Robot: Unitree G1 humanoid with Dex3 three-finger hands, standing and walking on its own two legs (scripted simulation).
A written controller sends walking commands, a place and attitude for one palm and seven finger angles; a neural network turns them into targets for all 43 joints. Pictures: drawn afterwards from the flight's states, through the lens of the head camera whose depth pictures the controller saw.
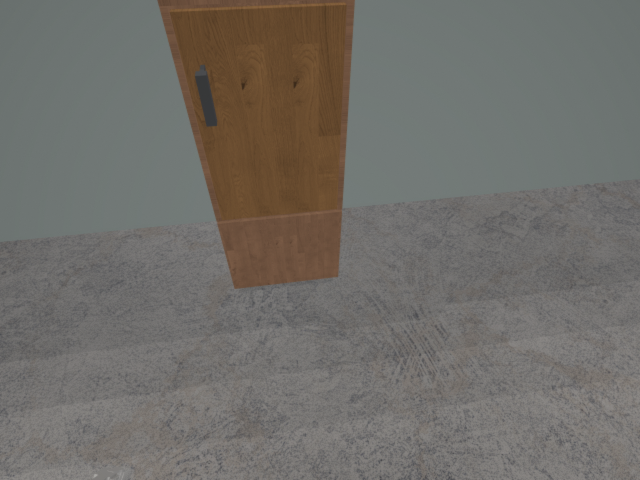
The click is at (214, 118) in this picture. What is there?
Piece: cupboard door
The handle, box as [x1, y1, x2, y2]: [195, 65, 216, 126]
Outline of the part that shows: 200,65 200,69 195,72 195,78 206,125 216,125 216,117 207,74 204,65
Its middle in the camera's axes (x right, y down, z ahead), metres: -0.27 -0.33 +0.90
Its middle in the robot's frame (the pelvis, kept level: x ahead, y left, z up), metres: +0.89 +0.31 +0.05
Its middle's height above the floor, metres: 0.82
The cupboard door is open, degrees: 0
